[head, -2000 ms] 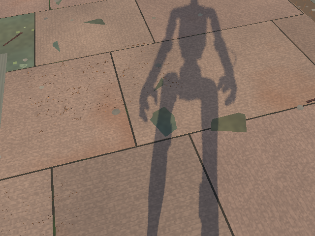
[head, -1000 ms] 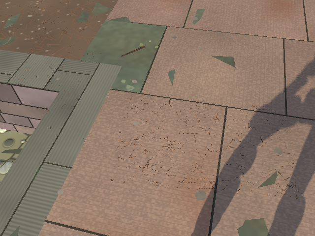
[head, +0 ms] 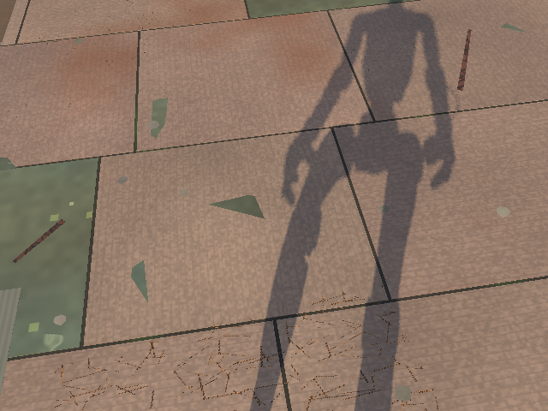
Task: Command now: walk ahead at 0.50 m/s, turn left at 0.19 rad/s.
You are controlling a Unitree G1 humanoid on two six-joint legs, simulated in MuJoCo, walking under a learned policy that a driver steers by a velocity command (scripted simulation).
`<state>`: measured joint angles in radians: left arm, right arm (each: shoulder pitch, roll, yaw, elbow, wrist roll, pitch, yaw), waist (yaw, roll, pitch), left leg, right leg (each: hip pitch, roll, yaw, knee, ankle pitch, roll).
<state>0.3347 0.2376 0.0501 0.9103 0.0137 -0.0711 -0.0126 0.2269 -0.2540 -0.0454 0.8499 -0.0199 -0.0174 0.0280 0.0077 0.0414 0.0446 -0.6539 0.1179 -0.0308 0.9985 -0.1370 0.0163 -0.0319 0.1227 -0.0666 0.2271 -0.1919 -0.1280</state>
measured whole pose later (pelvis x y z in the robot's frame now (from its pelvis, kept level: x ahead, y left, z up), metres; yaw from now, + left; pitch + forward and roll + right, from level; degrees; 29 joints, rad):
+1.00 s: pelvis +0.56 +0.11 +0.00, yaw +34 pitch +1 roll -1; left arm 0.27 0.26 0.03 0.79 0.02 -0.08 0.00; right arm 0.26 -0.32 -0.07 0.80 -0.03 -0.01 0.04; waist 0.00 0.05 0.04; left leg -0.52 0.00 -0.04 1.12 -0.30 0.05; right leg -0.20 0.01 -0.10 0.38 -0.19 -0.04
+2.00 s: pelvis +0.99 +0.38 -0.01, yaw +16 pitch +0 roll +0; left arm 0.25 0.28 0.08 0.86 0.00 -0.02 -0.01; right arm 0.21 -0.24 -0.03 0.82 -0.04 -0.07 0.00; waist 0.00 0.01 0.06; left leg -0.47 0.09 -0.01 1.19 -0.33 -0.01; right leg -0.26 0.13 -0.04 0.44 -0.18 -0.14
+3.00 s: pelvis +1.38 +0.48 -0.01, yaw +10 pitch +0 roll +1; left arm 0.16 0.22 0.02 0.77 0.02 -0.01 0.04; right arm 0.25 -0.28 -0.08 0.84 -0.02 0.05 0.00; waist -0.02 0.04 0.06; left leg -0.47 -0.01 0.00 1.08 -0.45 -0.02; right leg -0.30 -0.02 -0.12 0.43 -0.14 -0.06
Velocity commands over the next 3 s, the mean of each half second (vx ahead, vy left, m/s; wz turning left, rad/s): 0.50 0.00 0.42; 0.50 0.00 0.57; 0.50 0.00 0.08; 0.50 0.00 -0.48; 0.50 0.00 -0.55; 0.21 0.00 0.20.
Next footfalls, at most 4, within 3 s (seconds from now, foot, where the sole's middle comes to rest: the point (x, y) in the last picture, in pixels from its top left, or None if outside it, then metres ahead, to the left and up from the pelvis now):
0.26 left None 0.30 0.11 -0.78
0.78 right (280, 349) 0.65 0.05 -0.78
1.30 left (158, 325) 0.72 0.38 -0.78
1.84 right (178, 224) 1.06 0.37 -0.78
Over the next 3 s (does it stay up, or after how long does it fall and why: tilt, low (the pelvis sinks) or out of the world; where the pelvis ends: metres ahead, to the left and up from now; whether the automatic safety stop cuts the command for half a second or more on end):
stays up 1.38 0.48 -0.01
